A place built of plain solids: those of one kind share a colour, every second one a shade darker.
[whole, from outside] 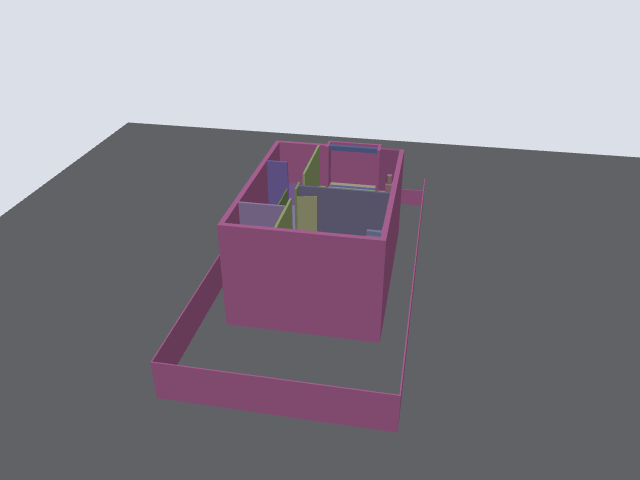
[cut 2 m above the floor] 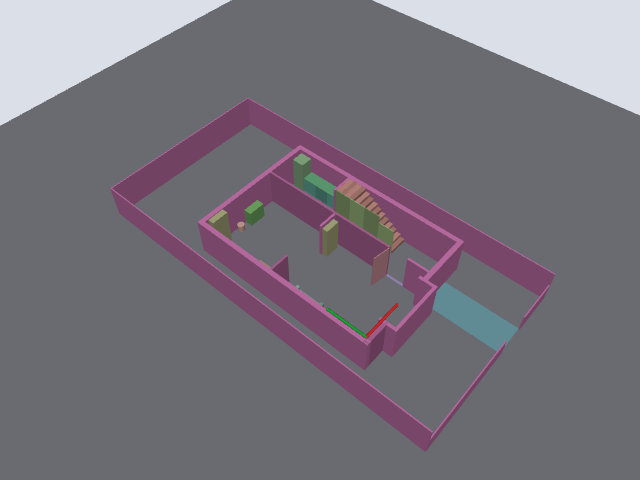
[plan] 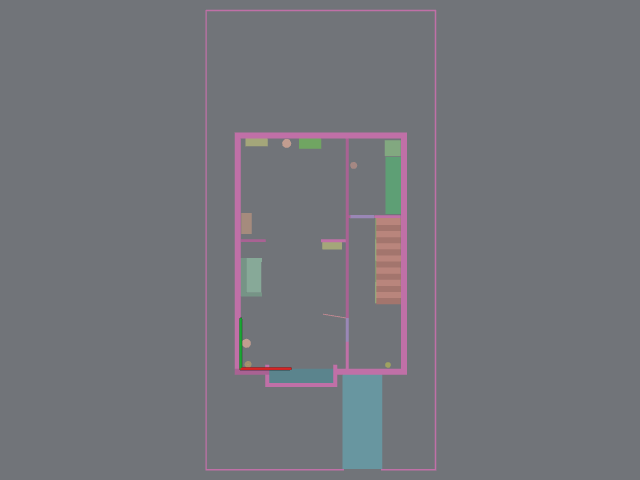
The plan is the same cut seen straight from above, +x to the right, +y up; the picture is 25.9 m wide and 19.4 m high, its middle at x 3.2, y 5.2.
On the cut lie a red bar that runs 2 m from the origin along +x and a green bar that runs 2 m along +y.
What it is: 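A detached two-storey house, 6.5 m wide inside and 9.3 m deep; a hall 2.11 m wide with a straight stair of 15 risers of 182 mm on goings of 246 mm; a through lounge; a bay window at the front; upstairs three bedrooms and a bathroom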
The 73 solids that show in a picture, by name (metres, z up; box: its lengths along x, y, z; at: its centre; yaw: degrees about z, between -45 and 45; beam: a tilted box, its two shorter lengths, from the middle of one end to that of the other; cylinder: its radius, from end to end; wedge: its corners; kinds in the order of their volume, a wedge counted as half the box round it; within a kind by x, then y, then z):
{
 "wall_1": {"box": [0.06, 18.62, 1.85], "at": [-1.4, 5.2, 0.88]},
 "wall_2": {"box": [0.25, 9.8, 5.15], "at": [-0.12, 4.65, 2.53]},
 "wall_3": {"box": [1.4, 0.25, 5.15], "at": [0.45, -0.12, 2.53]},
 "wall_4": {"box": [1.01, 0.12, 2.63], "at": [0.5, 5.17, 1.27]},
 "wall_5": {"box": [0.16, 0.9, 5.15], "at": [1.07, -0.29, 2.53]},
 "wall_6": {"box": [5.6, 0.06, 1.05], "at": [1.37, -4.08, 0.47]},
 "wall_7": {"box": [2.9, 0.16, 5.15], "at": [2.44, -0.66, 2.53]},
 "wall_8": {"box": [6.96, 0.25, 5.15], "at": [3.23, 9.43, 2.53]},
 "wall_9": {"box": [9.33, 0.06, 1.85], "at": [3.23, 14.48, 0.88]},
 "wall_10": {"box": [1.01, 0.12, 2.63], "at": [3.74, 5.17, 1.27]},
 "wall_11": {"box": [0.16, 0.9, 5.15], "at": [3.81, -0.29, 2.53]},
 "wall_12": {"box": [0.12, 1.09, 2.63], "at": [4.3, 0.54, 1.27]},
 "wall_13": {"box": [0.12, 7.25, 2.63], "at": [4.3, 5.68, 1.27]},
 "wall_14": {"box": [2.98, 0.25, 5.15], "at": [5.22, -0.12, 2.53]},
 "wall_15": {"box": [1.07, 0.12, 2.63], "at": [5.93, 6.15, 1.27]},
 "wall_16": {"box": [0.25, 9.8, 5.15], "at": [6.59, 4.65, 2.53]},
 "wall_17": {"box": [2.24, 0.06, 1.05], "at": [6.78, -4.08, 0.47]},
 "wall_18": {"box": [0.06, 18.62, 1.85], "at": [7.87, 5.2, 0.88]},
 "upper_floor_rooms_1": {"box": [4.37, 9.31, 0.14], "at": [2.18, 4.65, 2.65]},
 "tread_1": {"box": [1.0, 0.28, 0.2], "at": [5.97, 2.75, 0.08]},
 "tread_2": {"box": [1.0, 0.28, 0.38], "at": [5.97, 2.99, 0.17]},
 "tread_3": {"box": [1.0, 0.28, 0.56], "at": [5.97, 3.24, 0.26]},
 "tread_4": {"box": [1.0, 0.28, 0.75], "at": [5.97, 3.48, 0.35]},
 "tread_5": {"box": [1.0, 0.28, 0.93], "at": [5.97, 3.73, 0.44]},
 "tread_6": {"box": [1.0, 0.28, 1.11], "at": [5.97, 3.98, 0.53]},
 "tread_7": {"box": [1.0, 0.28, 1.29], "at": [5.97, 4.22, 0.63]},
 "tread_8": {"box": [1.0, 0.28, 1.47], "at": [5.97, 4.47, 0.72]},
 "tread_9": {"box": [1.0, 0.28, 1.65], "at": [5.97, 4.72, 0.81]},
 "tread_10": {"box": [1.0, 0.28, 1.84], "at": [5.97, 4.96, 0.9]},
 "tread_11": {"box": [1.0, 0.28, 2.02], "at": [5.97, 5.21, 0.99]},
 "tread_12": {"box": [1.0, 0.28, 2.2], "at": [5.97, 5.45, 1.08]},
 "tread_13": {"box": [1.0, 0.28, 2.38], "at": [5.97, 5.7, 1.17]},
 "tread_14": {"box": [1.0, 0.28, 2.56], "at": [5.97, 5.95, 1.26]},
 "ground_1": {"box": [2.58, 0.58, 0.5], "at": [2.44, -0.29, -0.25]},
 "ground_2": {"box": [1.61, 3.81, 0.5], "at": [4.92, -2.15, -0.25]},
 "landing_wall_1": {"box": [0.12, 3.82, 2.52], "at": [4.3, 1.91, 3.84]},
 "landing_wall_2": {"box": [0.12, 0.81, 2.52], "at": [4.3, 5.18, 3.84]},
 "landing_wall_3": {"box": [0.12, 2.75, 2.52], "at": [4.3, 7.93, 3.84]},
 "bedrooms_wall_1": {"box": [4.24, 0.12, 2.52], "at": [2.12, 5.17, 3.84]},
 "kitchen_unit_1": {"box": [0.6, 0.76, 0.91], "at": [6.17, 6.64, 0.41]},
 "kitchen_unit_2": {"box": [0.6, 0.76, 0.91], "at": [6.17, 7.4, 0.41]},
 "kitchen_unit_3": {"box": [0.6, 0.76, 0.91], "at": [6.17, 8.17, 0.41]},
 "shelf_1": {"box": [0.9, 0.32, 2.01], "at": [0.64, 9.14, 0.95]},
 "shelf_2": {"box": [0.8, 0.3, 1.86], "at": [3.69, 4.96, 0.88]},
 "sofa_1": {"box": [0.24, 1.56, 0.83], "at": [0.12, 3.69, 0.36]},
 "sofa_2": {"box": [0.86, 0.16, 0.65], "at": [0.43, 2.99, 0.28]},
 "sofa_3": {"box": [0.86, 0.16, 0.65], "at": [0.43, 4.39, 0.28]},
 "sofa_4": {"box": [0.65, 1.24, 0.37], "at": [0.51, 3.69, 0.24]},
 "fridge_freezer_1": {"box": [0.65, 0.65, 1.85], "at": [6.14, 8.9, 0.88]},
 "upper_floor_box_1": {"box": [2.11, 2.62, 0.14], "at": [5.42, 1.31, 2.65]},
 "bath_wall_1": {"box": [2.11, 0.12, 2.52], "at": [5.42, 7.34, 3.84]},
 "upper_floor_landing_1": {"box": [1.11, 3.47, 0.14], "at": [4.92, 4.35, 2.65]},
 "slotfit_storage_1": {"box": [0.42, 0.86, 1.34], "at": [0.23, 5.87, 0.62]},
 "stair_guard_1": {"box": [0.04, 0.86, 1.63], "at": [5.45, 3.07, 0.77]},
 "stair_guard_2": {"box": [0.04, 0.86, 2.31], "at": [5.45, 3.93, 1.11]},
 "stair_guard_3": {"box": [0.04, 0.86, 2.99], "at": [5.45, 4.79, 1.45]},
 "stair_guard_4": {"box": [0.04, 0.86, 3.67], "at": [5.45, 5.66, 1.79]},
 "dresser_1": {"box": [0.9, 0.42, 0.92], "at": [2.8, 9.09, 0.41]},
 "box_wall_1": {"box": [1.07, 0.12, 2.52], "at": [5.93, 2.58, 3.84]},
 "front_wall_over_bay_1": {"box": [2.58, 0.25, 0.14], "at": [2.44, -0.12, 2.65]},
 "front_wall_over_bay_2": {"box": [2.58, 0.25, 0.25], "at": [2.44, -0.12, 4.98]},
 "well_guard_1": {"box": [0.06, 3.45, 1.13], "at": [5.44, 4.36, 3.11]},
 "upper_floor_bay_1": {"box": [2.58, 0.6, 0.14], "at": [2.44, -0.29, 2.65]},
 "nightstand_1": {"box": [0.5, 0.43, 0.6], "at": [0.35, 0.21, 2.97]},
 "nightstand_2": {"cylinder": 0.15, "from": [0.43, 0.15, 3.27], "to": [0.43, 0.15, 3.74]},
 "plant_pot_1": {"cylinder": 0.18, "from": [0.23, 1.02, 0.0], "to": [0.23, 1.02, 0.38]},
 "plant_pot_2": {"cylinder": 0.18, "from": [1.85, 9.1, 0.0], "to": [1.85, 9.1, 0.38]},
 "door_leaf_bedroom_rear_1": {"box": [0.93, 0.04, 2.05], "at": [3.79, 5.48, 3.7], "yaw": 14.3},
 "door_leaf_front_room_1": {"box": [0.93, 0.04, 2.05], "at": [3.79, 2.13, 0.97], "yaw": -9.5},
 "worktop_1": {"box": [0.62, 2.3, 0.04], "at": [6.16, 7.4, 0.88]},
 "slotfit_seat_1": {"box": [0.47, 0.17, 0.68], "at": [0.7, 5.67, 3.01]},
 "threshold_1": {"box": [0.13, 0.96, 0.06], "at": [4.3, 1.57, -0.02]},
 "threshold_2": {"box": [0.96, 0.13, 0.07], "at": [4.92, 6.15, -0.01]}
}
